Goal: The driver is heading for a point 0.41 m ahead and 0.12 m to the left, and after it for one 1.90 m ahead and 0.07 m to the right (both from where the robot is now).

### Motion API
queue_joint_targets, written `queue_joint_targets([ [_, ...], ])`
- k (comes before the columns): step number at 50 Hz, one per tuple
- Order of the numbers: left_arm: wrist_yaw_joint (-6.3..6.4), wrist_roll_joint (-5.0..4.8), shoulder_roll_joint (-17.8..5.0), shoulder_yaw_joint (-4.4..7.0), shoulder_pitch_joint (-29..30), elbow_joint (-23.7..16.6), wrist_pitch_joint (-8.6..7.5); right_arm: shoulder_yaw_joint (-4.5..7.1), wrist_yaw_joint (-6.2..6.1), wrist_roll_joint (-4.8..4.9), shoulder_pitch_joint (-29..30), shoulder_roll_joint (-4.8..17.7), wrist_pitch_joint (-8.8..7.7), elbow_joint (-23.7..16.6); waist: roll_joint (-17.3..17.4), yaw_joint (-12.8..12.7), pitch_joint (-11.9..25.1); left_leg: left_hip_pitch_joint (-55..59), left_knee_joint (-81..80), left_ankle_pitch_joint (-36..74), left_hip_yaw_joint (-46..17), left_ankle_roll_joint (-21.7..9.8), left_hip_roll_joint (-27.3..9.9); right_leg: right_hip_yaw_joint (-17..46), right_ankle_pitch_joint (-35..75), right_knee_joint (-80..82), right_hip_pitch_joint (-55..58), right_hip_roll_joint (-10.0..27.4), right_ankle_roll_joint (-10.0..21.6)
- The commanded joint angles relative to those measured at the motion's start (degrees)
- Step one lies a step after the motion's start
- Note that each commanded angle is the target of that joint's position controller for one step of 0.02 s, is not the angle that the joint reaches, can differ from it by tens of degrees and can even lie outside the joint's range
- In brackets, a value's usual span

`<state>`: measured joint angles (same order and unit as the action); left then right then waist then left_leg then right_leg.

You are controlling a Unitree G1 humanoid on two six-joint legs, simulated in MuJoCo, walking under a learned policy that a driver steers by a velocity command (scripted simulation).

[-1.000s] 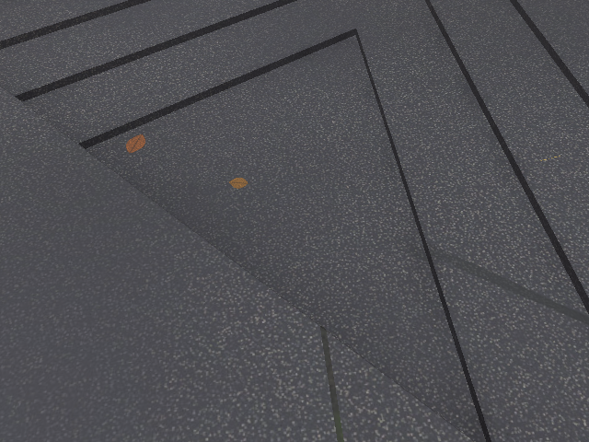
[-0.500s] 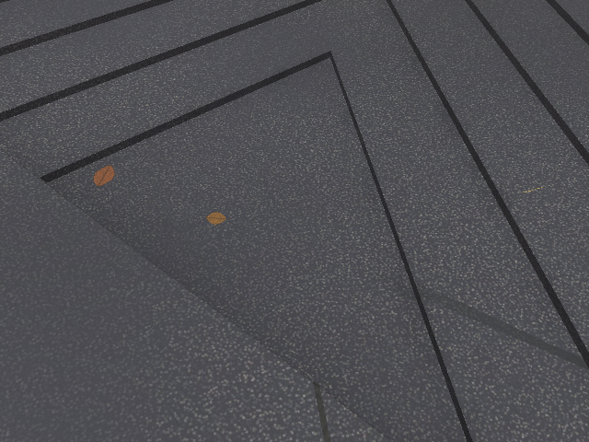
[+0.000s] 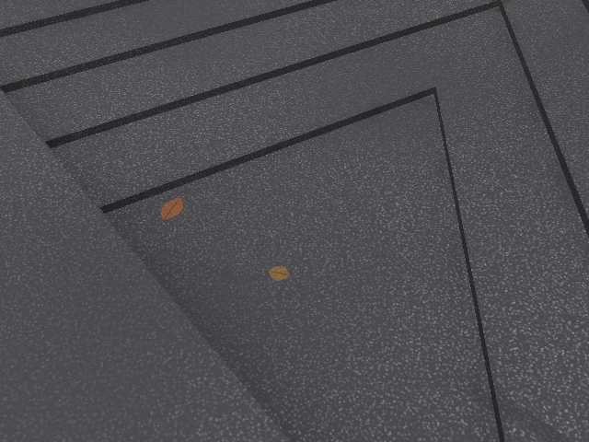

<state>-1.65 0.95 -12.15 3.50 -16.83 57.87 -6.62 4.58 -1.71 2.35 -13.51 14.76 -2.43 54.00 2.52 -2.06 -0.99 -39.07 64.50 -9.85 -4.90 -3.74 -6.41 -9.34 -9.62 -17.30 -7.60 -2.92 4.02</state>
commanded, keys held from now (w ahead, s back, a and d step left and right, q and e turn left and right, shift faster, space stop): w+q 0.32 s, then w+e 0.40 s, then e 0.28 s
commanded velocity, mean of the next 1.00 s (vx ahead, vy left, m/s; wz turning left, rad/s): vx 0.44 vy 0.00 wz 0.01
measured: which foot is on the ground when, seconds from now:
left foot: up 0.00-0.30, down 0.32-0.98, up 1.00-1.00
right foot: down 0.00-0.32, up 0.34-0.96, down 0.98-1.00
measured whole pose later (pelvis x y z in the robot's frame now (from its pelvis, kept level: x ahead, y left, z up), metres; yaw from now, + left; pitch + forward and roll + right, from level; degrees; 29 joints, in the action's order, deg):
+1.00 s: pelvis +0.57 +0.06 -0.17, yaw -3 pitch +3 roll +2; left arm -5.4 0.3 -16.7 4.4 -3.9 45.3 -2.2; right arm 3.0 -4.6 1.1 -22.3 14.6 -3.0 46.7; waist -1.7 5.6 -2.1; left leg -16.6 93.7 -50.1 10.2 3.2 -6.4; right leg -1.4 10.5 -22.7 -24.8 -0.5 4.3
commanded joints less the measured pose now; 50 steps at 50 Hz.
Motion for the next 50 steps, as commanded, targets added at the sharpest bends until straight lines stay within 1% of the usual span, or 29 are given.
queue_joint_targets([
  [1, 1.33, 0.34, -6.1, 0.77, 3.7, -3.4, -0.99, 0.66, 0.43, -0.70, -2.3, 2.0, 0.15, -2.6, -5.2, 2.9, -2.8, -2.9, -6.2, 9.5, -3.4, 0.5, -1.3, 8.0, 7.4, 11.7, -3.2, 16.3, 6.2],
  [3, 2.06, 0.58, -6.7, 0.54, 2.8, -3.3, -0.73, 0.48, 1.36, -0.98, 0.8, 1.9, -0.42, -3.7, -4.2, 2.2, -2.7, -2.7, -12.2, 14.6, -1.8, 0.6, -0.7, 5.3, 10.0, 11.7, -0.9, 16.2, 5.6],
  [6, 3.20, -0.41, -8.1, 0.65, 0.3, -2.6, -0.21, -0.28, 2.39, -1.19, 7.5, 1.3, -0.78, -6.6, -3.1, 0.1, -5.3, -3.6, -20.0, 17.3, 1.6, 0.4, -0.6, 1.5, 12.6, 12.4, 3.0, 16.5, 4.9],
  [10, 3.30, -1.09, -10.0, 1.22, -4.3, -1.4, 1.37, -1.19, 4.02, -1.33, 14.5, 0.6, -1.05, -10.9, -2.6, -2.4, -7.0, -6.5, -26.2, 11.9, 6.2, -0.9, 0.6, -1.3, 19.5, 8.4, 13.2, 19.0, 4.7],
  [13, 3.60, -1.41, -12.3, 1.85, -2.3, -2.6, 2.72, -0.38, 4.94, -1.32, 12.4, 2.7, -0.80, -12.9, -6.0, 0.8, -3.5, 2.2, -28.3, 2.5, 11.7, -3.3, 5.2, -4.3, 45.1, -1.7, 16.3, 19.4, 3.1],
  [15, 3.72, -1.80, -14.1, 2.22, 0.5, -4.2, 3.52, 1.63, 4.78, -0.31, 1.0, 6.9, -0.69, -11.2, -7.7, 7.8, 3.6, 18.6, -31.7, 0.8, 13.2, -6.4, 9.7, -5.2, 56.0, -18.6, 13.8, 18.1, 1.3],
  [16, 3.62, -1.64, -13.8, 1.95, 1.7, -5.7, 3.27, 3.99, 3.73, -0.56, -9.8, 12.2, -0.34, -8.6, -5.1, 12.6, 9.5, 36.2, -33.4, 3.1, 6.6, -9.6, 8.0, -5.0, 44.7, -35.2, 2.8, 15.5, -1.0],
  [17, 2.11, 0.01, -4.2, -0.82, -4.8, -7.9, 1.74, 4.84, 2.90, -0.61, -11.0, 17.5, -0.05, -7.7, 11.8, 6.5, 15.3, 57.8, -35.9, -1.0, -23.0, -20.2, -8.2, -2.5, -13.1, -59.1, -24.6, 4.5, -4.7],
  [18, 0.97, -2.29, -6.4, -0.86, -3.4, -7.7, -1.01, 2.89, 3.47, -0.90, -12.3, 13.0, -0.29, -8.1, 7.8, 7.5, 23.8, 61.5, -45.7, -4.0, -39.1, -23.0, -14.1, 12.1, -23.7, -64.7, -30.5, 1.3, -3.6],
  [19, 0.57, -5.11, -10.6, 0.61, 1.6, -8.4, -1.88, 1.80, 3.57, -1.28, -10.0, 9.1, -0.42, -7.7, 3.6, 8.4, 15.0, 55.4, -47.5, 0.7, -29.7, -19.3, -12.9, 13.0, -20.1, -63.7, -34.3, 4.3, -2.4],
  [20, 0.93, -5.12, -10.1, 0.51, 3.1, -8.6, -1.93, 1.20, 3.51, -1.40, -5.4, 7.4, -0.82, -8.6, -0.4, 6.3, 9.5, 47.0, -46.8, 7.0, -21.2, -16.4, -11.1, 12.7, -16.1, -59.6, -33.3, 7.4, -1.6],
  [21, 1.51, -3.90, -9.9, 0.86, 3.8, -7.7, -1.40, 0.55, 3.43, -1.82, -1.4, 5.4, -1.20, -8.9, -3.6, 4.5, 6.3, 39.0, -47.4, 12.2, -14.4, -14.4, -9.4, 12.5, -13.5, -55.3, -30.2, 9.6, -1.6],
  [23, 1.64, -3.33, -9.0, 1.31, 1.9, -6.6, 1.00, 0.08, 3.17, -2.94, 0.8, 4.3, -2.10, -8.9, -1.9, 1.8, 5.1, 30.8, -50.5, 13.4, -8.0, -12.5, -7.2, 13.3, -10.4, -50.2, -23.3, 11.4, -1.6],
  [24, 1.42, -2.57, -7.4, 1.28, 1.2, -6.3, 2.22, 0.44, 3.09, -2.75, -0.4, 5.0, -2.62, -8.0, -3.2, 1.4, 5.5, 29.2, -51.3, 16.7, -5.7, -13.0, -6.7, 12.5, -10.1, -48.6, -21.3, 10.6, -2.3],
  [25, 1.16, -2.11, -6.5, 1.03, 0.0, -5.5, 2.80, 0.93, 3.17, -3.43, -2.4, 6.7, -2.93, -7.3, -4.9, 1.5, 6.3, 28.7, -51.2, 19.7, -2.7, -13.8, -5.8, 11.2, -6.9, -48.8, -20.6, 9.1, -3.1],
  [26, 1.30, -2.56, -8.0, 1.87, 1.3, -6.3, 3.13, 0.96, 3.36, -3.75, -1.9, 7.3, -3.60, -7.9, -4.8, 0.9, 4.1, 27.3, -52.2, 17.2, 1.4, -12.1, -3.3, 12.0, 0.5, -44.0, -21.7, 8.1, -3.1],
  [27, 1.04, -2.01, -7.3, 1.82, 0.9, -5.9, 3.31, 1.01, 3.15, -4.43, -3.5, 7.5, -4.05, -7.1, -2.1, 1.6, 4.4, 29.1, -50.7, 18.7, 1.1, -11.9, -5.1, 12.7, 3.9, -45.4, -24.1, 7.8, -3.0],
  [28, 1.16, -2.04, -7.3, 2.07, 1.8, -6.8, 3.44, 0.47, 2.64, -4.23, -2.5, 6.0, -4.29, -7.4, -2.5, 0.7, 1.6, 24.1, -51.6, 15.9, 6.2, -9.5, -1.8, 12.6, 11.3, -38.3, -22.6, 6.7, -2.8],
  [29, 1.08, -2.16, -7.5, 2.59, 5.2, -8.0, 3.25, 0.23, 1.69, -3.79, -3.2, 5.3, -4.61, -6.5, 0.2, 1.4, 0.5, 26.0, -50.2, 12.7, 5.7, -7.3, -2.8, 15.3, 15.6, -35.1, -24.8, 6.5, -2.4],
  [32, 0.19, -0.72, -7.0, 2.65, 8.9, -10.1, 2.72, -0.08, -0.66, -3.00, -3.8, 4.6, -4.69, -5.8, 0.6, 1.5, 0.4, 25.4, -43.2, 7.4, 8.7, -5.1, -2.5, 16.7, 30.2, -23.9, -24.1, 5.1, -2.2],
  [36, -1.66, -0.55, -7.3, 2.34, 10.0, -12.2, 4.20, 0.05, -1.55, -3.13, -6.9, 4.5, -4.40, -6.3, 0.6, 3.2, -0.8, 30.0, -32.6, 6.4, 3.3, -7.0, -8.8, 21.2, 30.4, -25.2, -34.1, 5.8, -1.5],
  [39, -3.36, 0.47, -7.4, 1.91, 16.1, -16.5, 4.70, 0.23, -2.98, -2.91, -8.6, 4.9, -3.04, -8.6, -0.8, 6.4, -4.6, 33.7, -24.8, 12.6, 2.8, -5.3, -11.1, 19.1, 26.6, -21.3, -42.8, 5.4, -2.5],
  [42, -5.90, -0.78, -4.9, 0.61, 20.8, -19.0, 4.59, 0.47, -5.23, -2.53, -11.7, 6.4, -0.95, -9.5, -0.6, 9.8, -4.2, 30.5, -18.0, 11.1, 5.9, -2.6, -10.5, 12.8, 30.0, -14.9, -37.7, 5.9, -4.5],
  [45, -6.46, -2.06, -5.1, 0.57, 17.5, -17.5, 5.29, 0.60, -5.52, -1.86, -10.6, 7.7, 0.11, -11.4, -1.5, 10.3, -3.3, 27.2, -10.3, 11.6, 9.2, -0.1, -9.9, 8.4, 31.1, -8.8, -28.1, 4.7, -5.4],
  [46, -5.87, -1.86, -6.4, 1.27, 13.7, -16.0, 5.48, 0.64, -5.09, -1.81, -10.7, 8.4, 0.29, -11.4, -2.0, 9.0, -1.9, 26.5, -4.9, 15.4, 10.0, 0.6, -9.7, 6.8, 30.2, -6.8, -22.2, 3.7, -4.7],
  [47, -4.66, -1.70, -8.8, 2.61, 6.7, -13.9, 5.55, 1.03, -4.18, -2.15, -11.3, 9.4, -0.17, -10.3, -1.7, 5.7, 3.3, 24.2, 3.8, 21.5, 9.7, 0.6, -8.3, 6.3, 32.6, -6.5, -10.0, 2.0, -2.1],
  [48, -3.72, -1.87, -11.9, 4.20, -3.0, -10.4, 4.71, 0.26, -3.24, -1.27, -7.8, 7.5, -0.79, -11.1, -2.6, -0.8, 4.7, 19.1, 17.0, 22.0, 13.3, 3.3, -6.3, 4.3, 41.6, 2.0, 1.1, 1.4, 0.4],
  [49, -2.54, -0.73, -14.8, 4.81, -10.7, -7.4, 4.66, -0.50, -2.36, -0.53, -8.7, 4.7, -1.88, -8.9, -13.3, -4.8, 6.1, 5.7, 41.8, -20.4, 17.4, 7.6, 2.0, 9.8, 67.2, 2.7, 18.6, 7.8, 7.8],
  [50, -1.49, 1.91, -21.7, 4.38, -11.9, -8.6, 3.81, -2.77, -0.65, -0.79, -15.1, 0.6, -2.82, -12.1, -18.8, -2.3, 22.1, -19.7, 69.7, -52.8, 8.8, 11.2, 6.1, 26.6, 103.5, -26.3, 49.0, 24.2, 19.8],
])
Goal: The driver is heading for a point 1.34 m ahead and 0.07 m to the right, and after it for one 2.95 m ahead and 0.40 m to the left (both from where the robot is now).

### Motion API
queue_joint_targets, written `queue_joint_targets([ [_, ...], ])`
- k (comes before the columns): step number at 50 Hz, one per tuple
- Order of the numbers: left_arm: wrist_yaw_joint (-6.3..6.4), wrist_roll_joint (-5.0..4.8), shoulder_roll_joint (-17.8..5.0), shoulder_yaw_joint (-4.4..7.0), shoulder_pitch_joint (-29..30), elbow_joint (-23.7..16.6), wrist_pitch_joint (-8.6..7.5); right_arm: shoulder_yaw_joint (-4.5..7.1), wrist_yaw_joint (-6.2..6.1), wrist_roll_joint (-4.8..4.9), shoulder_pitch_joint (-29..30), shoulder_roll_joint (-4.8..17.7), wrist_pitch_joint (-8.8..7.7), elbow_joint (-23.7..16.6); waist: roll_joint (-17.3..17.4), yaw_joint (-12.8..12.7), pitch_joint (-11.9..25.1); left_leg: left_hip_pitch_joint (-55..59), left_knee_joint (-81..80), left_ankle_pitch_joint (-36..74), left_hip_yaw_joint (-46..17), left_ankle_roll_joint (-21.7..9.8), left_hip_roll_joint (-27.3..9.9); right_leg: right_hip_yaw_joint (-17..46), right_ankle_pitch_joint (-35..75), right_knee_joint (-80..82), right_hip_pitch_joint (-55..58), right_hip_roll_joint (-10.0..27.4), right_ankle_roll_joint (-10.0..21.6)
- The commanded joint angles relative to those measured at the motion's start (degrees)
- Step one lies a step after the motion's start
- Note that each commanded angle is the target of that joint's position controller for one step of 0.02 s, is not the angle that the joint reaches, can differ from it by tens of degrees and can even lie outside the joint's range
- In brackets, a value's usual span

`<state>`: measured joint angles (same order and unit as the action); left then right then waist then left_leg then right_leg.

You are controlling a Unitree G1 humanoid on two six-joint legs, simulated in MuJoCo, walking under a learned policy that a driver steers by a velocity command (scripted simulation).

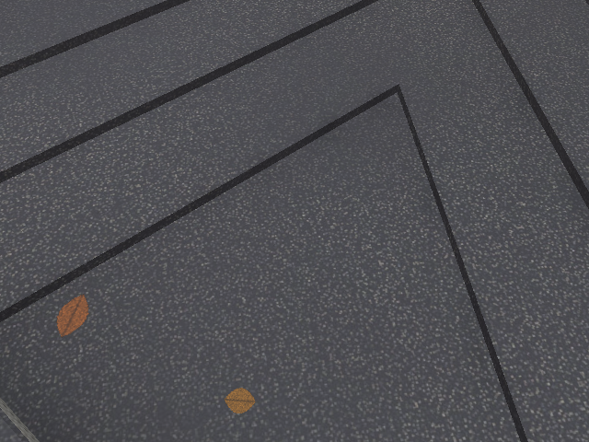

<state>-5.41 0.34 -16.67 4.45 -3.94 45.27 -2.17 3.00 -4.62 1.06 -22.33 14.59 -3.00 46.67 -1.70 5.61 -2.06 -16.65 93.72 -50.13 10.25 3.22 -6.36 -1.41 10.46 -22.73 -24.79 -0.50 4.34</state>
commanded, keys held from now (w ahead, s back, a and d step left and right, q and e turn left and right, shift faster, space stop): e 0.22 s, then no key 0.78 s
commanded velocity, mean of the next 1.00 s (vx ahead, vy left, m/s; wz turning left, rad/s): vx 0.04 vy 0.00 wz -0.25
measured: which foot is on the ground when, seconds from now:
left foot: up 0.00-0.44, down 0.46-1.00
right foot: down 0.00-0.46, up 0.48-0.86, down 0.88-1.00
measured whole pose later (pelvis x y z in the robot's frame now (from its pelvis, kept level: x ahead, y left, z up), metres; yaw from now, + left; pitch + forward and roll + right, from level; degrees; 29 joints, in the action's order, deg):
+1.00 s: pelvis +0.24 +0.08 -0.01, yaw -15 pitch +1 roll +0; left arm 2.4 0.4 -10.5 4.1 -18.4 55.5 2.0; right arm 2.4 -0.3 0.3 -18.9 9.1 -2.5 50.7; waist 0.1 0.2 1.0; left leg -13.1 30.7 -18.1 1.6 -1.8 1.1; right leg 4.5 -15.4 -28.6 -14.0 3.5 -5.1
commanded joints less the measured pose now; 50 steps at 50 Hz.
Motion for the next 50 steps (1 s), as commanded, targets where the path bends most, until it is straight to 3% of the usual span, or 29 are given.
queue_joint_targets([
  [1, 2.98, 1.08, -14.0, 2.58, -24.9, 1.2, -0.01, -1.84, 3.32, 1.52, 0.0, 5.4, -3.31, -7.8, -9.3, -16.5, 38.0, -48.1, 45.1, -7.4, -14.4, 6.2, 5.1, 26.8, 85.1, -19.6, 73.0, 27.7, 27.3],
  [2, 3.99, -0.11, -13.1, 1.76, -21.3, 0.4, 1.63, -1.71, 3.11, 1.17, 5.3, 6.6, -2.89, -11.0, -0.4, -15.3, 37.7, -50.8, 42.0, -2.2, -14.8, 5.7, 2.7, 26.7, 65.9, -14.4, 67.4, 25.9, 24.4],
  [3, 4.83, -1.63, -13.1, 1.62, -17.3, 0.1, 2.86, -2.09, 2.42, 0.34, 5.8, 5.6, -2.12, -12.5, 6.6, -11.2, 35.0, -50.7, 37.0, 4.2, -14.5, 5.2, 0.9, 27.8, 40.5, -11.3, 58.3, 23.7, 22.3],
  [4, 5.52, -2.57, -12.0, 0.79, -10.5, -1.3, 3.99, -2.22, 1.16, -0.25, 6.1, 4.5, -0.56, -13.0, 8.4, -6.9, 28.3, -49.5, 34.2, 9.5, -13.1, 5.8, 0.9, 28.8, 24.1, -6.2, 44.5, 23.6, 20.7],
  [6, 5.56, -0.72, -10.8, -0.60, -8.1, -1.6, 4.56, -2.25, -0.64, -0.59, 8.2, 3.6, 2.44, -13.6, 4.9, -3.8, 13.8, -43.2, 32.7, 7.4, -11.9, 4.3, 2.0, 27.2, 16.1, -1.0, 16.6, 22.9, 18.8],
  [8, 5.28, 0.70, -12.8, -0.05, -6.5, -2.1, 3.80, -2.48, -2.34, -1.51, 9.2, 1.6, 2.87, -15.1, 1.4, -2.3, 7.1, -41.3, 28.1, 10.2, -11.7, 1.8, 3.9, 22.6, 16.0, 1.2, 4.9, 17.2, 16.1],
  [9, 5.89, 0.86, -11.3, -0.41, -8.1, -1.5, 3.26, -2.34, -2.36, -0.92, 9.8, 1.8, 2.40, -15.2, 2.2, -2.4, 6.2, -43.4, 26.7, 18.7, -12.1, 1.6, 4.0, 20.7, 13.8, -0.2, 5.5, 14.0, 14.3],
  [11, 7.13, 0.04, -10.1, -0.52, -9.9, -0.7, 3.76, -2.71, -1.92, -1.46, 11.4, 0.3, 1.59, -17.3, -0.8, -2.8, 7.8, -47.8, 26.6, 23.4, -11.4, 1.8, 4.5, 20.9, 16.5, -1.7, 10.6, 12.6, 13.1],
  [12, 7.65, -0.66, -8.6, -0.82, -11.0, -0.6, 3.83, -2.26, -1.62, -1.06, 12.7, 1.9, 1.51, -18.2, -1.8, -2.9, 6.4, -50.4, 19.7, 29.5, -11.1, 2.1, 4.5, 18.3, 8.3, -1.8, 11.3, 9.7, 11.7],
  [13, 9.09, -1.26, -7.0, -1.54, -9.5, -1.7, 4.13, -2.60, -1.18, -1.48, 16.2, 1.7, 1.52, -21.0, -3.1, -2.9, 5.0, -48.6, 9.0, 36.9, -11.9, 3.0, 4.0, 17.6, 1.1, -1.8, 9.3, 7.9, 10.3],
  [14, 10.07, -0.99, -5.9, -1.79, -9.0, -2.4, 4.62, -2.72, -0.49, -2.56, 17.1, 0.5, 1.39, -21.8, -3.6, -2.9, 7.7, -44.8, 3.0, 44.7, -11.3, 3.8, 3.7, 17.2, 0.0, -3.3, 9.8, 7.3, 9.5],
  [15, 10.79, -0.65, -6.0, -1.70, -8.6, -2.9, 5.15, -2.95, 0.31, -3.34, 16.4, -0.9, 1.17, -22.1, -4.9, -2.7, 10.9, -41.2, 0.6, 49.0, -11.1, 4.6, 3.5, 17.5, 0.6, -4.5, 11.4, 7.9, 9.3],
  [16, 11.41, -1.12, -6.6, -1.44, -5.7, -4.7, 5.94, -3.36, 1.16, -3.45, 17.0, -0.7, 1.57, -23.0, -4.1, -2.3, 9.8, -30.7, -18.8, 53.4, -10.9, 4.3, 3.2, 13.7, -8.8, -1.8, 4.5, 5.2, 7.8],
  [19, 10.23, -2.70, -8.2, 0.36, -10.0, -4.4, 5.91, -1.88, 2.93, -1.18, 18.6, -0.8, 2.31, -23.3, -8.6, -5.1, 8.2, -8.1, -40.1, 48.9, -10.6, 2.5, 4.4, 18.4, -25.2, 5.6, -0.3, 9.2, 6.7],
  [21, 8.65, -1.39, -5.3, -0.10, -9.3, -4.7, 5.20, 0.54, 4.01, -0.40, 11.2, 3.9, 2.57, -19.5, -11.2, -2.6, 5.2, -1.2, -57.2, 46.6, -11.1, -1.3, 3.8, 21.1, -34.4, 3.1, 4.0, 9.7, 4.5],
  [22, 7.79, -0.61, -1.9, -0.86, -11.2, -4.3, 4.40, 1.60, 3.83, -0.63, 8.4, 4.6, 2.25, -17.3, -10.3, -2.2, 3.6, 3.2, -62.5, 46.4, -9.9, -1.9, 4.4, 20.6, -35.6, -0.2, 3.9, 7.5, 2.9],
  [23, 6.91, 0.27, 2.8, -1.72, -16.1, -2.6, 3.89, 1.24, 3.84, -1.72, 5.5, 3.8, 1.35, -15.7, -6.2, -3.1, 3.5, 9.1, -64.8, 47.3, -13.6, -2.1, 0.6, 17.8, -37.9, -8.9, 1.2, 2.8, 0.3],
  [24, 5.95, 1.91, 7.1, -2.52, -23.8, -1.5, 3.43, 0.11, 4.41, -3.63, 0.2, 4.8, 0.54, -15.1, 6.8, -6.5, 6.9, 16.6, -59.3, 68.2, -25.5, -5.8, -11.1, 17.4, -49.9, -25.4, -6.7, -1.4, -3.3],
  [25, 6.24, -0.37, 4.8, -1.15, -24.6, -2.2, 3.49, 0.03, 5.18, -5.19, -3.2, 2.2, 0.64, -12.2, 15.6, -7.6, 8.4, 13.5, -71.8, 56.4, -44.9, -12.4, -17.4, 22.0, -50.6, -30.3, -9.0, -3.6, -6.3],
  [26, 7.37, -1.05, -0.8, 0.67, -17.9, -3.4, 4.15, 0.82, 5.85, -5.07, -1.1, 3.4, -0.01, -11.0, 16.0, -6.6, 0.7, 8.1, -77.6, 31.6, -50.3, -14.6, -16.4, 20.7, -47.7, -33.9, -15.7, -1.9, -7.4],
  [27, 8.35, -1.21, -4.0, 1.74, -11.9, -3.7, 5.13, 0.88, 5.96, -4.40, 0.7, 2.2, -0.36, -10.3, 13.8, -4.9, -3.1, 5.1, -78.5, 15.2, -46.7, -12.9, -13.9, 19.9, -44.4, -36.9, -18.7, -0.4, -7.3],
  [29, 8.74, -0.16, -3.5, 2.09, -11.1, -2.2, 6.91, 0.63, 4.92, -3.41, 5.3, 2.2, 0.19, -9.4, 15.2, -6.9, -4.3, -1.6, -80.2, 4.2, -38.9, -7.5, -9.7, 15.7, -37.8, -38.2, -16.4, 1.7, -8.1],
  [32, 7.79, -0.01, 0.3, 1.66, -14.5, 1.4, 6.77, 0.34, 3.25, -3.81, 6.0, 2.1, 0.37, -7.3, 13.3, -8.7, -0.7, -7.0, -80.7, 11.4, -29.1, -5.6, -5.1, 9.6, -27.0, -40.8, -8.5, 3.1, -9.3],
  [37, 7.94, 0.23, 2.7, 0.99, -13.7, 3.5, 5.79, -0.03, 1.89, -2.58, 2.8, 0.5, 0.36, -3.7, 10.7, -7.0, 1.9, -5.5, -79.2, 21.8, -20.9, -5.7, -2.8, 7.6, -20.2, -24.8, -0.1, 4.5, -10.0],
  [43, 8.09, 0.27, 3.1, 0.26, -15.8, 6.2, 4.29, -0.13, 2.97, -1.73, -0.9, -0.2, 0.87, 0.4, 8.3, -5.9, -2.6, -3.4, -75.9, 30.7, -22.3, -9.0, -4.0, 5.9, -20.1, -3.6, 9.4, 4.0, -9.2],
  [45, 8.35, 0.86, 0.2, 0.61, -18.4, 7.2, 4.05, -0.16, 4.11, -1.51, -3.1, -0.6, 0.00, 1.3, 3.3, -5.1, -0.5, -3.6, -71.7, 41.1, -21.3, -7.6, -1.7, 7.7, -13.8, -3.8, 15.8, 6.3, -8.5],
  [46, 8.31, -0.05, -1.5, 1.10, -19.0, 8.1, 4.08, 0.22, 4.58, -1.06, -3.3, 0.5, -0.46, 1.5, 0.1, -4.5, 0.6, -2.7, -70.7, 47.6, -18.9, -6.8, 0.1, 7.6, -13.7, -4.5, 16.1, 6.1, -7.8],
  [48, 7.89, 0.01, 0.8, 0.75, -19.1, 9.2, 3.79, 1.22, 4.47, -0.08, -1.2, 1.9, -0.35, 2.6, 0.5, -5.7, 1.2, 2.5, -68.6, 53.8, -14.4, -6.0, 2.0, 7.1, -14.2, -3.4, 12.2, 4.6, -8.0],
  [50, 7.82, -0.08, 0.9, 0.65, -18.7, 10.0, 3.59, 1.23, 4.33, -0.68, -0.3, 0.3, 0.40, 3.2, -0.7, -5.4, 2.4, 4.8, -67.1, 56.5, -13.0, -5.7, 2.6, 6.5, -11.1, -3.2, 12.7, 4.4, -7.8],
])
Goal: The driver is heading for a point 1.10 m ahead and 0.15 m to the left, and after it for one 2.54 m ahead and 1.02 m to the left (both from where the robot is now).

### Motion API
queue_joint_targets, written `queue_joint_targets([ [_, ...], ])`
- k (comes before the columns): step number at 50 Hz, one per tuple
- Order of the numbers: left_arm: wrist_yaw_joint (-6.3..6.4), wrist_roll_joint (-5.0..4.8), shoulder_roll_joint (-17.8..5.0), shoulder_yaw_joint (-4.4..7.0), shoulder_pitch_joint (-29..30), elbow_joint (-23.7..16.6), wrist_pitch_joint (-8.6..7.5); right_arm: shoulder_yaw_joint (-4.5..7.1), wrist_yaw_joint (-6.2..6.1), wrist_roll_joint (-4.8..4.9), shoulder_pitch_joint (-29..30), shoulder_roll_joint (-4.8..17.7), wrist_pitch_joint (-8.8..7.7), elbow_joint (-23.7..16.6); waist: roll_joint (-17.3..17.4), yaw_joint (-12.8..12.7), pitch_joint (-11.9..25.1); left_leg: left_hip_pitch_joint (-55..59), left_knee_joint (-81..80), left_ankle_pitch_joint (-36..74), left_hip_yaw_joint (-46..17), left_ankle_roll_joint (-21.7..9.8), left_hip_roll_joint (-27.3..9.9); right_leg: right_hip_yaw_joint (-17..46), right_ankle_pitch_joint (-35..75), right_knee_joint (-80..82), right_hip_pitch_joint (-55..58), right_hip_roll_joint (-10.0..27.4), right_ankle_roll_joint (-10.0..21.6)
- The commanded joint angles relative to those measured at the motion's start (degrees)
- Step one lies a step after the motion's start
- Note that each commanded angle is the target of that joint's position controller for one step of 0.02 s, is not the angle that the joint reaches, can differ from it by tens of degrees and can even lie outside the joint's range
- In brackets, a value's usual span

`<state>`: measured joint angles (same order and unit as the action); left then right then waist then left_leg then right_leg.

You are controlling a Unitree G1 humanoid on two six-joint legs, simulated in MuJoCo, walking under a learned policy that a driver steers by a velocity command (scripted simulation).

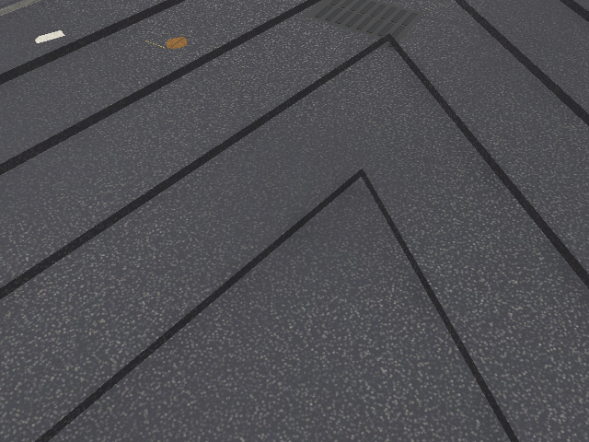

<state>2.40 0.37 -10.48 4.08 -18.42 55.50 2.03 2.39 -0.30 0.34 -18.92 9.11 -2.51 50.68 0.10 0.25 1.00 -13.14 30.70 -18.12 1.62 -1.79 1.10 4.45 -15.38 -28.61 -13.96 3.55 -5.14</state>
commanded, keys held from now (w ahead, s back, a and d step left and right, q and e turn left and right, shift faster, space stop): no key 0.10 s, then w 0.38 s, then w+q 0.52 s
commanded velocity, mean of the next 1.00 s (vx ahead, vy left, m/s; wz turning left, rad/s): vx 0.33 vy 0.00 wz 0.18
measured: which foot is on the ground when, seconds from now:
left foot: down 0.00-0.40, up 0.42-0.82, down 0.84-1.00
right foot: down 0.00-0.24, up 0.26-0.36, down 0.38-0.86, up 0.88-1.00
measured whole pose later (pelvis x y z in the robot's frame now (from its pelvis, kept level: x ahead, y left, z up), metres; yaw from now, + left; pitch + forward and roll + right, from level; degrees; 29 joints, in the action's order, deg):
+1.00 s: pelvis +0.39 -0.04 +0.00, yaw +14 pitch +1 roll +1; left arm 0.6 -0.3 -13.6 2.8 -13.6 48.7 -8.0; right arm 4.0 1.9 0.8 -10.1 14.8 -3.9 47.3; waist -0.1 0.4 -2.5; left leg -18.2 23.9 -6.8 -0.6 -7.6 9.2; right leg 4.4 -19.4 -71.0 -27.5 3.4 0.6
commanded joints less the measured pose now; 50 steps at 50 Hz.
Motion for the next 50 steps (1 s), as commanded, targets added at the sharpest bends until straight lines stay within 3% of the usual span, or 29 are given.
queue_joint_targets([
  [1, 0.05, -0.25, -5.4, 1.08, -4.1, 0.0, -0.68, 1.94, -0.05, -0.14, -3.9, 5.6, 0.19, -0.4, -2.4, 0.1, 0.0, 2.2, -3.5, 24.9, -3.8, -0.5, -4.6, 0.3, 15.5, 2.3, 2.4, 0.2, 1.8],
  [5, 0.37, -0.11, -5.0, 0.94, -2.9, 0.5, -0.58, 2.02, -0.32, -0.18, -1.7, 5.4, 0.66, 0.5, -2.1, -0.1, 0.3, 2.1, -2.5, 22.6, -2.4, 0.2, -3.8, -0.3, 17.0, 1.6, 3.3, -0.1, 2.7],
  [7, 0.56, -0.56, -4.7, 0.98, -3.5, 1.2, -0.35, 2.18, -0.55, 0.24, -1.8, 5.4, 1.07, 1.6, -1.5, -0.2, 0.7, 1.9, -1.4, 8.3, -0.2, 0.0, -1.8, -2.2, 4.6, 0.6, 2.5, -1.8, 3.9],
  [9, 0.72, -1.45, -5.0, 1.13, -2.0, 0.4, -0.54, 2.59, -0.89, 1.24, -1.7, 6.2, 1.21, 1.6, -0.9, 0.3, -3.5, -1.5, -1.3, -14.5, -1.0, -1.8, -1.4, -2.4, -15.3, -1.1, -3.4, -3.0, 6.5],
  [11, 0.78, -2.11, -4.1, 0.65, 0.5, -1.6, -2.39, 3.03, -1.39, 2.13, -5.6, 8.1, -0.03, 2.2, 2.5, 2.1, -10.0, -1.1, -5.2, -24.0, -9.3, -5.3, -6.0, -1.7, -20.0, -5.2, -14.0, -3.4, 7.8],
  [13, 0.10, -2.47, -1.8, -0.11, 5.0, -4.7, -5.46, 4.17, -1.54, 2.09, -10.3, 12.7, -1.52, 3.7, 11.1, 3.4, -12.0, 5.2, -13.1, -22.9, -28.3, -12.3, -18.1, -4.7, -10.6, -17.1, -25.1, -3.7, 7.5],
  [14, -0.29, -2.27, -2.6, -0.13, 8.1, -6.2, -6.91, 4.44, -1.67, 1.67, -10.8, 13.6, -2.04, 3.9, 12.3, 3.7, -12.8, 5.4, -14.2, -15.8, -33.8, -14.6, -21.6, -4.0, -10.6, -20.2, -27.5, -2.9, 7.9],
  [16, -1.27, -2.39, -2.2, -0.09, 7.0, -6.4, -8.15, 4.08, -1.50, 1.16, -7.5, 12.6, -2.61, 3.2, 11.0, 1.7, -10.6, 5.8, -12.1, -6.1, -32.1, -13.9, -22.7, -2.9, -16.6, -20.2, -27.0, -1.5, 9.2],
  [18, -1.81, -2.84, -2.6, 0.80, -5.3, -1.2, -8.16, 3.74, -1.15, 1.87, 1.7, 12.0, -1.40, 1.2, 7.8, -5.8, -6.6, -9.1, -6.9, -4.5, -16.7, -6.9, -15.6, -6.7, -4.1, -4.4, -0.8, -4.0, 10.3],
  [19, -1.55, -1.91, -5.3, 2.31, -14.0, 2.0, -7.76, 3.29, -1.08, 1.24, 6.2, 10.8, -1.50, -0.2, 3.1, -9.8, -4.9, -21.0, 3.8, 4.5, -7.1, -2.2, -8.6, -2.9, 0.1, -2.2, 15.8, -4.4, 10.8],
  [20, -1.74, -1.42, -14.7, 4.83, -23.2, 3.1, -7.94, 2.48, -1.43, 1.33, 9.5, 7.5, -2.72, -3.3, -17.3, -12.7, -2.8, -32.7, 29.9, 2.7, 3.2, 3.4, 0.5, 26.5, -6.3, 11.5, 23.3, 10.7, 18.0],
  [21, -2.78, -0.36, -12.8, 3.36, -24.2, 2.7, -8.44, 2.47, -1.47, 1.60, 9.5, 7.0, -4.26, -3.5, -18.3, -11.1, -0.2, -40.4, 40.3, -13.4, -6.2, 2.0, 2.6, 45.0, -3.1, 16.5, 26.7, 17.4, 23.4],
  [22, -2.73, -0.36, -9.2, 2.00, -18.7, 1.7, -8.56, 2.75, -0.96, 2.45, 8.7, 7.8, -5.25, -3.1, -12.8, -7.6, -4.9, -46.0, 45.1, -11.4, -7.8, 0.1, -1.0, 37.8, 1.6, 14.2, 26.3, 17.7, 22.4],
  [24, -2.88, -0.79, -6.2, 0.59, -10.5, -0.9, -7.99, 2.76, -0.50, 1.51, 7.3, 7.3, -5.06, -1.5, -3.6, -3.5, -4.8, -43.0, 41.7, -0.2, -5.6, -2.0, -5.7, 21.2, 11.6, 12.5, 20.6, 13.2, 17.8],
  [25, -2.89, -0.74, -5.0, 0.07, -7.3, -1.8, -7.60, 3.25, -0.28, 1.05, 7.0, 8.0, -4.33, -0.6, -3.1, -2.4, -4.0, -38.9, 36.9, 4.4, -4.9, -2.3, -7.5, 14.0, 17.4, 13.4, 17.7, 11.0, 15.0],
  [27, -2.63, -0.27, -3.6, -0.62, -8.6, -0.8, -7.04, 2.72, 0.56, 1.01, 6.0, 5.7, -2.62, 0.3, -5.8, -1.7, -3.0, -33.9, 33.8, 10.6, -3.2, -1.7, -7.2, 5.7, 24.9, 15.3, 14.1, 8.4, 12.8],
  [31, -1.19, 0.30, -6.2, -0.60, -8.3, -0.4, -7.50, 1.33, 1.22, 0.94, 17.7, 3.8, -2.04, -4.7, -3.6, -2.4, -6.2, -28.5, 15.3, 22.6, -1.4, -1.7, -3.3, -4.0, 27.5, 19.8, 7.2, 5.4, 10.8],
  [33, -0.38, 0.09, -8.1, -0.21, -9.5, 0.1, -7.70, 0.85, 1.90, 1.01, 22.4, 3.6, -2.16, -6.6, -4.9, -3.3, -6.5, -24.9, 8.6, 26.1, 0.2, -1.7, -1.7, -6.0, 26.6, 21.8, 6.7, 6.4, 10.2],
  [37, -0.07, -0.62, -8.0, -0.10, -10.6, 1.5, -7.34, 0.63, 3.52, 1.23, 27.2, 5.3, -2.13, -9.4, -4.3, -3.1, -7.8, -25.1, 2.8, 23.4, 1.1, -3.7, -0.9, -8.6, 34.2, 19.3, 15.0, 9.4, 10.2],
  [39, 0.16, -0.43, -10.0, 0.50, -9.0, 0.7, -6.94, 1.21, 4.12, 0.99, 26.2, 6.9, -2.36, -10.0, -5.8, -1.1, -4.3, -20.5, 2.9, 17.4, 4.0, -5.7, 1.9, -10.2, 54.1, 12.1, 19.5, 9.9, 9.4],
  [41, 0.48, 0.00, -12.3, 1.13, -6.8, -0.7, -6.09, 3.00, 4.42, 1.02, 15.5, 10.8, -2.00, -7.7, -8.7, 4.7, 2.4, -7.8, 2.9, 11.7, 5.4, -8.2, 5.1, -11.0, 70.2, -4.1, 20.4, 10.1, 8.7],
  [42, 0.32, -0.06, -13.4, 1.23, -4.6, -1.8, -6.19, 4.50, 3.90, 1.04, 6.0, 13.9, -1.63, -5.7, -7.3, 9.9, 6.9, 7.1, -0.6, 14.5, 1.7, -10.7, 4.1, -11.7, 65.5, -17.7, 12.6, 8.7, 7.6],
  [43, -0.44, 1.25, -9.3, -0.06, -7.1, -3.4, -7.19, 5.53, 2.92, 0.53, -1.8, 18.5, -0.91, -4.5, 5.3, 9.4, 14.9, 28.6, 1.7, 15.5, -18.4, -16.8, -8.8, -11.8, 27.0, -40.0, -7.1, 2.6, 5.5],
  [44, -2.45, 0.14, -4.2, -2.03, -11.1, -4.8, -9.47, 4.99, 2.88, 0.66, -2.3, 18.8, -1.09, -5.0, 13.1, 5.3, 22.7, 41.4, -9.7, 0.4, -51.0, -26.9, -21.0, -1.1, -16.7, -56.7, -26.1, -7.8, 4.4],
  [45, -3.26, -1.93, -9.6, -0.46, -4.0, -6.5, -11.66, 4.32, 2.32, 0.31, -1.3, 15.4, -1.10, -4.8, 7.1, 7.7, 17.1, 37.4, -14.3, -5.5, -47.2, -22.8, -18.0, 5.0, -12.9, -58.6, -32.6, -4.3, 6.8],
  [46, -3.10, -2.92, -11.8, -0.07, 1.6, -9.0, -12.27, 3.69, 1.99, 0.64, 4.2, 13.1, -1.62, -5.9, 3.4, 5.8, 8.3, 27.0, -16.0, -2.3, -38.1, -19.9, -15.9, 3.6, -7.3, -54.0, -33.6, -1.7, 7.7],
  [47, -2.36, -1.91, -11.3, 0.14, 2.9, -9.3, -12.19, 3.12, 2.15, 0.73, 8.8, 12.1, -2.23, -7.1, -3.2, 2.4, 3.3, 16.2, -17.8, 4.8, -32.5, -18.4, -13.5, 2.8, -4.4, -48.5, -30.0, 0.5, 7.2],
  [48, -1.54, -0.78, -11.7, 0.81, 2.2, -9.4, -11.51, 2.79, 2.02, 0.44, 11.6, 11.3, -2.66, -8.1, -4.1, -0.1, 1.8, 9.1, -18.7, 10.3, -28.3, -17.4, -11.3, 2.7, -2.5, -44.0, -25.4, 2.2, 6.3],
  [50, -1.05, -0.07, -10.5, 1.06, 0.9, -10.7, -10.00, 2.50, 1.70, 0.60, 12.6, 11.1, -2.66, -8.6, -1.5, -2.6, 0.0, 0.5, -20.0, 15.3, -24.1, -17.1, -8.9, 1.7, -2.5, -38.8, -20.6, 3.7, 4.4],
])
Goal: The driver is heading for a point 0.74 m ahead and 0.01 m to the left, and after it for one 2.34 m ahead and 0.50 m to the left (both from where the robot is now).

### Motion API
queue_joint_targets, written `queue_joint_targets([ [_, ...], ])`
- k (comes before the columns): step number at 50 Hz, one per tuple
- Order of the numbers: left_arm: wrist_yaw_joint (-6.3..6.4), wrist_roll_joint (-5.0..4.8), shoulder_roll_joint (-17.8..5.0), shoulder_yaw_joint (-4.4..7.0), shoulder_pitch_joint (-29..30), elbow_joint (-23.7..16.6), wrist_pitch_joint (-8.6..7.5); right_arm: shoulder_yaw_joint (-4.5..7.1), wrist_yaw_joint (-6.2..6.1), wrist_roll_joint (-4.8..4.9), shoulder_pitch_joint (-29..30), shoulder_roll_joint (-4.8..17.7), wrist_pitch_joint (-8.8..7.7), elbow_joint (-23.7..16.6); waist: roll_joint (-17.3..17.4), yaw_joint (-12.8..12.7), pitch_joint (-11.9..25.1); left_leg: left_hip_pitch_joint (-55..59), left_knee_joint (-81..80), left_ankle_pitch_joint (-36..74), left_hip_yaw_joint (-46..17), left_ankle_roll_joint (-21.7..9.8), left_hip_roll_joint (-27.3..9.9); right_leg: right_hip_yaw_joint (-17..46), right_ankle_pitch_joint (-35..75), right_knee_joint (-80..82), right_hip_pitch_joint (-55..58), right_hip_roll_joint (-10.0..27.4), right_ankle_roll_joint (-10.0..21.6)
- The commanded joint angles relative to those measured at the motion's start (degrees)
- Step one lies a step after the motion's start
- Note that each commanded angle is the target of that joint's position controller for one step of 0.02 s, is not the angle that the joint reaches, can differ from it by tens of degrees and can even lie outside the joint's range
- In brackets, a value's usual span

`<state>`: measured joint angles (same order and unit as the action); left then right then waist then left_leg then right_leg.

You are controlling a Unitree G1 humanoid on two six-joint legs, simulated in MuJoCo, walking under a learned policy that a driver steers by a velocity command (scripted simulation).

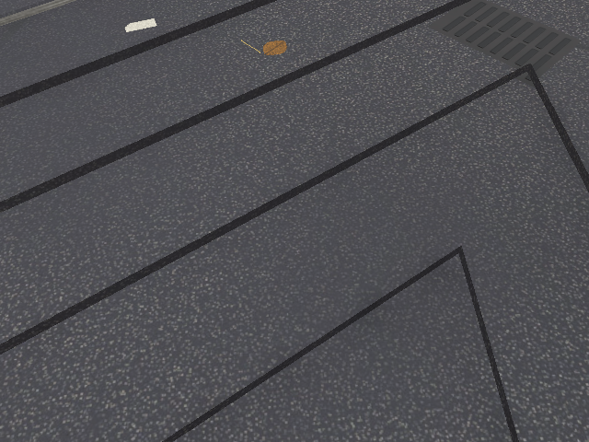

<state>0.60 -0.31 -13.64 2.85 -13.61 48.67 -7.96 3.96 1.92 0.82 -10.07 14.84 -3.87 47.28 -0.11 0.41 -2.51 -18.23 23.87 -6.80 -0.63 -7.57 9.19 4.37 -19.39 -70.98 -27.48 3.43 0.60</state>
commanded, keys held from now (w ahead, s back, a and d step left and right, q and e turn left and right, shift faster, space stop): w+q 0.14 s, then w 0.80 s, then w+e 0.06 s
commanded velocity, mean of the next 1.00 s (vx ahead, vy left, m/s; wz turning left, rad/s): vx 0.50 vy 0.00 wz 0.20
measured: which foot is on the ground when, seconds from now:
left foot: down 0.00-0.32, up 0.34-0.76, down 0.78-1.00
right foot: up 0.00-0.28, down 0.30-0.84, up 0.86-1.00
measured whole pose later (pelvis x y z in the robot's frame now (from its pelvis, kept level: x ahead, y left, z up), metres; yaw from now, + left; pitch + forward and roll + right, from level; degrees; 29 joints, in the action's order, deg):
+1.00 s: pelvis +0.51 +0.02 +0.03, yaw +9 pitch +2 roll +2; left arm -0.6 -1.4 -17.6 2.3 -14.5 46.4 -3.1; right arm 3.3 1.3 -0.3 -10.4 14.2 -3.8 44.1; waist -3.0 0.6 -0.4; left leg -15.3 20.2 -31.3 1.1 -12.7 2.9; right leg 1.2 -22.1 -60.0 -26.8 4.5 -0.5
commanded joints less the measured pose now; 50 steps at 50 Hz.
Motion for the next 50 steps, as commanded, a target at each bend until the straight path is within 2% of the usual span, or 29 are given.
queue_joint_targets([
  [1, 0.94, 0.99, -6.3, 2.05, -3.0, -4.7, 0.53, 0.99, -0.82, 0.09, 2.7, 5.9, -1.34, -5.0, -0.3, -3.0, 3.1, 2.4, -13.3, 6.4, -19.6, -11.4, -16.4, 0.6, 2.3, 6.5, -6.3, 3.9, -2.4],
  [3, 1.31, 1.60, -5.4, 1.66, 2.1, -7.4, 1.20, 1.51, -1.64, -0.05, 0.5, 8.0, -1.26, -4.9, 1.2, -1.8, 1.8, -2.1, -13.3, 9.2, -16.2, -10.5, -14.4, -1.3, 8.4, 15.3, -5.8, 3.1, -4.2],
  [6, 1.06, 1.46, -3.6, 0.69, 9.8, -10.0, 1.27, 1.98, -2.27, 0.62, -3.4, 9.3, -0.54, -4.3, 2.6, 1.7, 1.9, -4.0, -11.1, 5.4, -13.5, -7.0, -10.9, -2.2, 21.2, 31.0, -1.1, -0.3, -4.6],
  [8, 0.52, 0.42, -4.1, 0.54, 12.9, -11.2, 1.02, 1.88, -2.30, 0.79, -6.5, 9.2, -0.22, -3.6, 3.8, 3.5, 3.3, -1.7, -9.9, 2.1, -15.1, -6.0, -11.7, -2.2, 25.7, 36.5, 1.2, -2.2, -4.7],
  [10, -0.24, 0.11, -5.4, 0.64, 14.5, -12.1, 0.64, 1.46, -2.28, 1.08, -8.6, 8.1, -0.11, -2.9, 4.5, 4.5, 3.5, 3.2, -6.9, -0.2, -17.7, -5.6, -13.8, -1.1, 25.1, 39.8, 0.7, -2.0, -4.0],
  [13, -1.10, 0.00, -7.5, 1.14, 13.9, -13.0, -0.32, 1.27, -2.42, 0.40, -10.1, 8.2, 0.13, -2.5, 6.4, 3.0, 3.9, 10.2, -1.4, 1.9, -22.2, -4.3, -17.1, -1.0, 17.7, 43.4, 2.7, -2.4, -1.1],
  [14, -1.08, 0.19, -8.1, 1.50, 10.8, -12.2, -0.56, 1.09, -2.39, 0.28, -9.6, 7.9, 0.21, -2.8, 7.0, 1.0, 4.6, 10.7, 1.3, 5.5, -22.0, -3.4, -16.3, -2.1, 16.5, 45.7, 6.9, -2.9, 0.3],
  [15, -0.76, 0.89, -10.1, 2.36, 4.8, -11.1, -0.79, 0.53, -2.21, -0.08, -9.2, 6.4, -0.03, -3.2, 6.4, -1.8, 8.6, 9.1, 8.4, 10.9, -19.9, -1.6, -13.7, -0.7, 16.3, 45.7, 16.7, -1.1, 3.0],
  [16, -0.34, 1.33, -13.8, 3.26, -5.4, -10.1, -0.78, -0.55, -2.02, -1.03, -8.9, 4.0, -0.36, -4.5, 0.2, -6.0, 16.5, 1.7, 24.8, 3.0, -14.8, 0.6, -10.1, 9.1, 17.6, 44.5, 31.5, 8.4, 7.2],
  [17, -0.97, 1.32, -17.9, 4.71, -11.1, -6.8, 0.08, -1.30, -1.85, 1.16, -17.7, 1.6, -1.16, -4.4, -20.2, -2.9, 21.9, -18.0, 41.7, -23.2, -8.3, 4.4, -2.3, 35.2, 5.2, 50.5, 47.7, 19.3, 16.8],
  [18, -1.37, 0.14, -11.9, 3.39, -10.4, -7.6, 0.31, -0.46, -2.06, 1.79, -16.0, 7.1, -1.31, -3.5, -13.1, -4.4, 17.3, -26.0, 48.5, -25.2, -11.4, 4.5, -6.0, 39.9, -6.8, 53.5, 46.2, 19.5, 15.6],
  [19, -1.24, -0.09, -8.8, 2.47, -7.4, -8.2, 0.59, 0.21, -2.03, 1.60, -9.2, 9.5, -1.27, -4.6, -6.8, -5.4, 9.6, -28.3, 50.1, -19.7, -10.8, 4.5, -8.0, 31.4, -5.5, 54.1, 39.7, 17.0, 13.0],
  [20, -1.27, 0.33, -8.2, 1.91, -3.8, -9.0, 0.94, 0.00, -2.15, 0.62, -5.7, 8.6, -1.20, -5.4, -2.1, -4.0, 6.3, -26.7, 48.6, -15.2, -8.0, 4.8, -10.4, 24.8, 1.9, 55.2, 33.1, 14.5, 11.9],
  [21, -1.47, 0.42, -7.3, 1.56, -1.9, -8.9, 1.09, 0.10, -2.10, -0.37, -3.6, 7.8, -1.24, -6.1, -1.1, -3.0, 3.4, -26.0, 45.0, -12.2, -6.7, 5.2, -12.3, 20.7, 8.4, 56.8, 28.5, 12.3, 12.0],
  [22, -1.54, 0.82, -6.7, 1.21, -1.2, -8.8, 1.04, 0.13, -1.91, -0.50, -3.9, 6.8, -1.11, -6.3, -2.7, -1.6, 3.2, -23.2, 42.6, -10.3, -6.1, 5.4, -13.8, 17.2, 12.6, 58.1, 25.5, 10.5, 11.4],
  [25, -1.75, 0.10, -7.0, 1.24, -2.5, -7.4, 0.76, -0.32, -1.81, -0.47, -4.5, 4.4, -0.57, -6.4, -4.9, -0.7, 3.7, -20.8, 37.3, -8.2, -3.6, 6.9, -14.7, 10.9, 21.4, 60.6, 22.9, 8.3, 12.1],
  [28, -1.21, -0.19, -9.0, 1.74, -4.2, -6.2, 1.28, -0.91, -1.76, -0.74, 0.6, 3.1, -0.53, -8.1, -4.0, -1.7, 2.7, -22.0, 27.6, -1.6, -2.3, 8.2, -15.1, 6.8, 25.8, 62.3, 22.8, 8.0, 12.4],
  [32, -0.85, -0.55, -9.6, 1.64, -7.8, -4.4, 2.26, -1.49, -1.12, -0.40, 7.2, 2.2, -0.65, -9.5, -4.4, -4.1, 1.1, -19.4, 16.6, 7.3, -0.7, 8.1, -13.9, 3.0, 24.1, 62.4, 23.3, 7.0, 10.8],
  [36, -0.51, -0.96, -11.2, 1.89, -11.8, -2.1, 3.78, -1.83, 0.02, 0.20, 14.5, 2.5, -1.27, -12.8, -4.6, -5.9, -1.1, -19.7, 9.5, 3.8, 0.5, 7.0, -12.3, 4.8, 22.1, 61.8, 28.2, 10.5, 10.5],
  [38, -0.47, -0.99, -12.1, 1.99, -11.1, -2.1, 4.38, -1.50, 0.45, 0.16, 13.9, 3.7, -1.60, -13.1, -5.7, -4.2, -0.6, -14.6, 9.1, -1.5, 2.8, 5.3, -10.6, 4.4, 26.1, 60.4, 27.6, 11.1, 10.1],
  [39, -0.33, -1.09, -12.3, 1.90, -9.9, -2.2, 4.52, -0.92, 0.46, 0.20, 11.0, 4.8, -1.72, -12.7, -6.5, -1.7, 1.1, -9.3, 6.9, -0.9, 3.5, 4.1, -9.3, 3.2, 33.6, 57.5, 27.6, 10.6, 9.0],
  [40, -0.40, -1.28, -9.0, 0.73, -14.5, -1.8, 4.34, 0.33, 0.35, -0.26, 9.7, 7.9, -1.85, -12.1, -2.5, -2.0, 6.6, 2.8, 6.8, 0.6, 4.5, 1.9, -7.9, 0.0, 47.6, 50.4, 24.9, 7.3, 6.8],
  [41, -0.27, -1.36, -8.7, 0.11, -14.1, -1.7, 4.05, 1.52, 0.30, -0.30, 2.1, 8.6, -1.87, -10.3, -2.9, 2.5, 13.9, 19.4, 7.9, 2.9, 0.2, -1.2, -9.6, -2.0, 52.2, 39.4, 16.4, 5.8, 3.5],
  [42, -0.32, -1.21, -10.4, 0.20, -11.1, -2.8, 3.31, 2.91, -0.13, -0.11, -8.5, 10.7, -1.14, -7.2, -0.7, 7.7, 20.1, 33.8, 5.5, -1.3, -7.8, -3.9, -15.4, -4.1, 42.6, 26.9, 5.3, 3.0, 0.8],
  [43, -0.61, -0.27, -7.7, -0.69, -8.0, -4.2, 2.68, 3.53, -0.95, -0.18, -17.5, 12.4, -0.10, -4.0, 9.7, 10.5, 25.3, 43.9, 0.6, -3.8, -22.4, -8.2, -26.0, -3.6, 5.1, 10.1, -5.4, -1.6, -0.6],
  [44, -1.20, 0.22, -8.0, -0.50, -7.2, -4.9, 1.87, 2.31, -1.40, -0.46, -16.0, 10.7, 0.05, -4.1, 8.4, 8.8, 24.4, 41.3, -1.6, -0.2, -26.6, -8.7, -28.5, 2.8, -10.1, 3.6, -9.0, -0.7, 0.5],
  [46, -1.42, -1.47, -9.1, 0.18, -0.9, -6.5, 1.98, 1.31, -1.18, -1.19, -6.6, 7.7, -0.27, -5.5, 3.3, 4.5, 11.6, 26.6, -5.4, 3.3, -18.1, -6.7, -24.3, 0.0, -6.1, 6.9, -10.9, 2.3, 0.9],
  [48, -0.98, -1.38, -7.2, 0.40, -3.0, -5.3, 3.89, 0.38, -0.57, -1.35, -0.8, 4.2, -0.68, -6.1, 6.0, 0.2, 8.9, 16.1, -8.9, -0.3, -13.7, -6.4, -22.1, -1.1, -3.9, 9.1, -6.4, 3.7, -0.6],
  [50, -1.31, -1.02, -5.2, 0.04, -6.2, -4.2, 6.08, 0.50, -0.49, -1.26, 2.4, 4.5, -0.66, -6.3, 8.0, -2.9, 7.6, 7.7, -12.6, -4.2, -8.5, -6.6, -20.6, -3.1, -1.6, 9.8, -1.2, 2.7, -3.0],
])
